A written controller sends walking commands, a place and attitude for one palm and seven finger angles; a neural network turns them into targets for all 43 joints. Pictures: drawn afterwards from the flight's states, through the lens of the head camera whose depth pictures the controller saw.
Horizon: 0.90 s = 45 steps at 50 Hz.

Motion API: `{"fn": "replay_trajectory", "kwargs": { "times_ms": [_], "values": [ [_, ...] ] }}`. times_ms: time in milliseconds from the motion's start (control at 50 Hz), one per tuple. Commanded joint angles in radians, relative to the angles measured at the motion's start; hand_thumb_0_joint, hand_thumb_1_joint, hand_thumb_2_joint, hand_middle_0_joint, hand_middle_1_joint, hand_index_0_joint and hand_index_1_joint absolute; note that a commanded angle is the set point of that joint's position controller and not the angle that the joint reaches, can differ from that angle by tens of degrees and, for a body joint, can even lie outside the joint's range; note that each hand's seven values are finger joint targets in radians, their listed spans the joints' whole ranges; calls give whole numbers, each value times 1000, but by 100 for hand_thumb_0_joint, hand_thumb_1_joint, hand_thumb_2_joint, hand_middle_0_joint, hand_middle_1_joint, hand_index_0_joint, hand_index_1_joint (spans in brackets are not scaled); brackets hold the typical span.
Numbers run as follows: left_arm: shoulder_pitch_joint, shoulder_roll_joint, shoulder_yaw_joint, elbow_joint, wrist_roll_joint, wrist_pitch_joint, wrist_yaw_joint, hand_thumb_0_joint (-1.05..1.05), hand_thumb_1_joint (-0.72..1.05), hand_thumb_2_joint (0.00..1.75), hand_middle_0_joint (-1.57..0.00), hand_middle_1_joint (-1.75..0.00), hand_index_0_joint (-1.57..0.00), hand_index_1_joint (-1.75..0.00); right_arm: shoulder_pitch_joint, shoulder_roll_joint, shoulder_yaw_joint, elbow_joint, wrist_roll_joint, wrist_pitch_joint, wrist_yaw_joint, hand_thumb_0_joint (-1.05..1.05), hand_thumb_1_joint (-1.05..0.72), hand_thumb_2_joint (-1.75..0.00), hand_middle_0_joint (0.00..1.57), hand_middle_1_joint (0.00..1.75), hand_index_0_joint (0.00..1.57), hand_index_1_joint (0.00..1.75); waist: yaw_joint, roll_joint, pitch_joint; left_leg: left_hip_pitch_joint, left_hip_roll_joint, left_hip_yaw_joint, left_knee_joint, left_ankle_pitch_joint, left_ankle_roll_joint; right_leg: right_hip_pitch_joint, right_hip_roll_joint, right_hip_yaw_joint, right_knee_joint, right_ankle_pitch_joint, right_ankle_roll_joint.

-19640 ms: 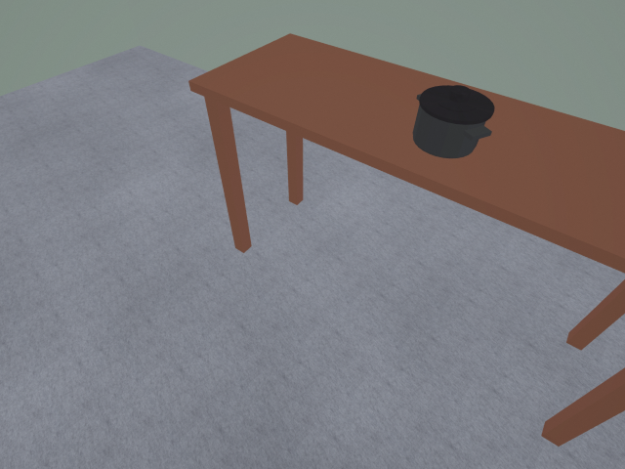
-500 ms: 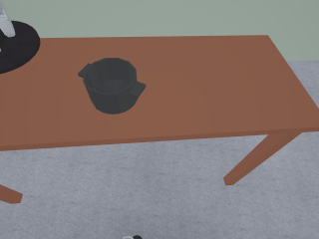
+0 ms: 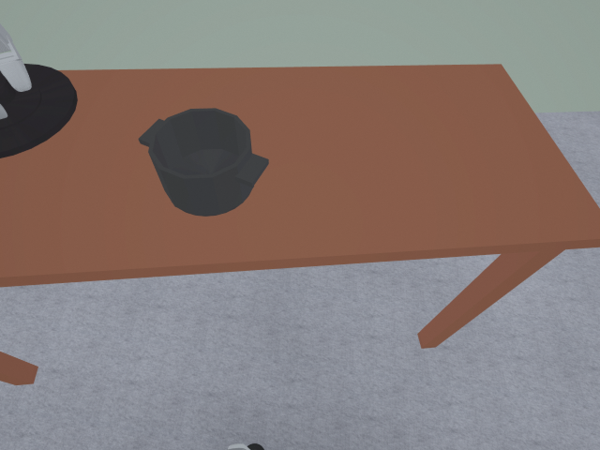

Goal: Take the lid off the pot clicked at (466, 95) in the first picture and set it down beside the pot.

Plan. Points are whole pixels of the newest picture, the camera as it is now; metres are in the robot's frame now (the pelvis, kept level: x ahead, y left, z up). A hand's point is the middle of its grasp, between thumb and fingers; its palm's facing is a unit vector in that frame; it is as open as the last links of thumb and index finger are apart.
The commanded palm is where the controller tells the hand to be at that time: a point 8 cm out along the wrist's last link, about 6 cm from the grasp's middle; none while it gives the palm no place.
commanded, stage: lower the lid onto the table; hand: left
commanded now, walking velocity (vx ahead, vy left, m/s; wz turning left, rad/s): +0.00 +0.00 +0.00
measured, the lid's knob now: out of the picture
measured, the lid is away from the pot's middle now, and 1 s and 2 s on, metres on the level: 0.21 0.22 0.22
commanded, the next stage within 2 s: none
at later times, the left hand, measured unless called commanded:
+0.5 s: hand out of the picture +0.48 +0.33 +0.18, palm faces -0.41 -0.18 -0.89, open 7.0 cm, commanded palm +0.55 +0.34 +0.26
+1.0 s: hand (9, 133) +0.48 +0.32 +0.15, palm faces -0.46 -0.15 -0.88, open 7.0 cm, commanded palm +0.56 +0.33 +0.23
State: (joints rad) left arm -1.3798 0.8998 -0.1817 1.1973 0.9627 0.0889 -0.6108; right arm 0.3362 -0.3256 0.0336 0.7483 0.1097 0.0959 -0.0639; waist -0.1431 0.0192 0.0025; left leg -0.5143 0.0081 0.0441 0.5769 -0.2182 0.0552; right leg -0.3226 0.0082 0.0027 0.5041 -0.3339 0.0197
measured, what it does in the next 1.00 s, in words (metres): stands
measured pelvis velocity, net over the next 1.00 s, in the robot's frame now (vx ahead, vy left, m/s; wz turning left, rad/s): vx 0.00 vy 0.01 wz -0.02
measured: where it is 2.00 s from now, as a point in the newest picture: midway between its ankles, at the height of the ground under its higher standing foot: outside the picture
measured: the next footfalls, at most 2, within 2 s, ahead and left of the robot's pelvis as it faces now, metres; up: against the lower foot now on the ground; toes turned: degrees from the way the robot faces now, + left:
none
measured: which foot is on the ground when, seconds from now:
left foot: down 0.00-1.00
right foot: down 0.00-1.00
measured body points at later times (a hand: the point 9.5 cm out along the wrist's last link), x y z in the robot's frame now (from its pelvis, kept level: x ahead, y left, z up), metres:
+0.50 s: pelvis +0.00 +0.00 +0.00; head +0.08 +0.01 +0.44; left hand +0.50 +0.33 +0.24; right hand -0.01 -0.29 -0.12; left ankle +0.04 +0.09 -0.73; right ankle -0.06 -0.14 -0.73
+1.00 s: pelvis +0.00 +0.01 -0.01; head +0.08 +0.03 +0.43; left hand +0.50 +0.33 +0.20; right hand -0.02 -0.28 -0.12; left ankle +0.04 +0.09 -0.73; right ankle -0.06 -0.14 -0.73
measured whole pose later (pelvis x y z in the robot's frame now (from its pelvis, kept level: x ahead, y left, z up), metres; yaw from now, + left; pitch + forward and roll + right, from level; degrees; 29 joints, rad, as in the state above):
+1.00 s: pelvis +0.00 +0.01 -0.01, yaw -1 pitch +12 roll -3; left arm -1.27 0.89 -0.15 1.21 0.97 -0.02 -0.56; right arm 0.36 -0.32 0.03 0.74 0.10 0.10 -0.08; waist -0.15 0.02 -0.03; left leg -0.64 0.02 0.05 0.68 -0.26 0.07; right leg -0.44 0.02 0.02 0.59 -0.36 0.03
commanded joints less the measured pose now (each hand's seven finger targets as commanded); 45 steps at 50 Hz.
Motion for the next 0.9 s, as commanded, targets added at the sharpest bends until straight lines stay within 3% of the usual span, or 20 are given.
{"fn": "replay_trajectory", "kwargs": {
  "times_ms": [0,40,80,140,180,240,280,300,340,360,400,480,540,560,620,640,680,720,840,880],
  "values": [
    [-542,304,83,-213,19,-19,68,0,81,75,-85,-109,-86,-109,104,-195,-58,-59,0,-10,-16,0,-90,-90,20,30,20,30,-13,112,-421,438,-38,-15,-13,230,48,-68,84,-57,-39,396,-37],
    [-504,317,87,-209,13,-35,64,0,81,75,-85,-109,-86,-109,93,-194,-49,-71,2,-10,-18,0,-90,-90,20,30,20,30,-6,106,-410,417,-36,-5,-11,238,48,-51,80,-55,-34,413,-39],
    [-549,393,131,-239,35,-39,80,0,81,75,-85,-109,-86,-109,106,-200,-52,-72,-2,0,-16,0,-90,-90,20,30,20,30,-7,145,-455,433,-39,-11,-1,243,45,-39,82,-51,-25,410,-38],
    [-558,341,103,-275,26,-52,77,0,81,75,-85,-109,-86,-109,106,-195,-57,-81,-1,-4,-21,0,-90,-90,20,30,20,30,-5,185,-489,510,-27,-25,-2,321,45,-74,85,-62,-10,426,-44],
    [-579,371,134,-283,37,-49,86,0,81,75,-85,-109,-86,-109,123,-201,-66,-74,-9,2,-17,0,-90,-90,20,30,20,30,-5,205,-525,536,-28,-38,13,335,45,-97,92,-61,-6,410,-39],
    [-498,300,91,-223,15,-59,73,0,81,75,-85,-109,-86,-109,127,-195,-64,-71,-1,-4,-19,0,-90,-90,20,30,20,30,-13,155,-491,510,-23,-28,14,347,47,-109,90,-66,-6,426,-40],
    [-505,322,106,-193,20,-48,78,0,81,75,-85,-109,-86,-109,133,-204,-69,-62,-3,8,-12,0,-90,-90,20,30,20,30,-20,135,-464,473,-27,-27,27,306,48,-125,91,-60,-15,404,-34],
    [-491,288,81,-175,16,-45,77,0,81,75,-85,-109,-86,-109,133,-200,-69,-62,1,8,-11,0,-90,-90,20,30,20,30,-25,121,-447,455,-28,-24,24,278,47,-133,90,-60,-21,385,-33],
    [-500,238,49,-218,0,-51,70,0,81,75,-85,-109,-86,-109,119,-198,-69,-63,1,6,-13,0,-90,-90,20,30,20,30,-21,172,-454,488,-20,-22,22,322,47,-149,87,-63,-13,405,-41],
    [-521,293,95,-233,8,-48,80,0,81,75,-85,-109,-86,-109,133,-206,-73,-52,-5,11,-10,0,-90,-90,20,30,20,30,-18,166,-476,509,-19,-36,31,336,46,-150,94,-64,-6,401,-39],
    [-533,278,84,-243,16,-52,86,0,81,75,-85,-109,-86,-109,140,-199,-75,-55,-7,9,-13,0,-90,-90,20,30,20,30,-23,207,-492,528,-22,-40,35,340,45,-173,96,-64,-5,383,-41],
    [-473,304,103,-190,8,-64,87,0,81,75,-85,-109,-86,-109,134,-200,-66,-60,-3,7,-19,0,-90,-90,20,30,20,30,-24,136,-454,452,-25,-33,38,268,46,-159,92,-61,-12,354,-37],
    [-468,291,88,-223,-6,-80,84,0,81,75,-85,-109,-86,-109,118,-199,-61,-64,0,3,-25,0,-90,-90,20,30,20,30,-18,140,-447,431,-16,-24,26,228,45,-151,85,-60,-16,333,-40],
    [-473,345,128,-222,5,-79,94,0,81,75,-85,-109,-86,-109,126,-204,-62,-61,-2,7,-26,0,-90,-90,20,30,20,30,-17,135,-465,430,-19,-26,37,228,43,-140,87,-54,-10,335,-36],
    [-513,288,87,-252,12,-87,101,0,81,75,-85,-109,-86,-109,132,-199,-68,-62,-3,1,-30,0,-90,-90,20,30,20,30,-23,230,-482,491,-15,-46,32,244,36,-200,91,-64,-2,306,-44],
    [-489,254,69,-260,-1,-97,94,0,81,75,-85,-109,-86,-109,123,-193,-64,-65,-3,-5,-34,0,-90,-90,20,30,20,30,-18,229,-479,517,-9,-46,28,282,36,-214,93,-70,9,317,-47],
    [-474,312,115,-234,8,-97,104,0,81,75,-85,-109,-86,-109,137,-201,-64,-61,-7,-3,-35,0,-90,-90,20,30,20,30,-19,175,-476,477,-13,-48,36,210,39,-205,94,-66,1,285,-41],
    [-469,308,111,-226,1,-101,102,0,81,75,-85,-109,-86,-109,134,-201,-66,-64,-2,-4,-37,0,-90,-90,20,30,20,30,-22,144,-468,436,-15,-43,33,173,37,-190,88,-61,-3,278,-39],
    [-473,254,83,-252,-5,-117,104,0,81,75,-85,-109,-86,-109,132,-199,-66,-59,-5,-10,-42,0,-90,-90,20,30,20,30,-13,197,-494,503,-2,-61,42,269,28,-256,95,-69,26,284,-48],
    [-453,288,110,-206,6,-113,112,0,81,75,-85,-109,-86,-109,150,-204,-69,-53,-8,-5,-39,0,-90,-90,20,30,20,30,-19,174,-478,465,-6,-61,58,226,27,-260,95,-63,17,264,-43]
  ]
}}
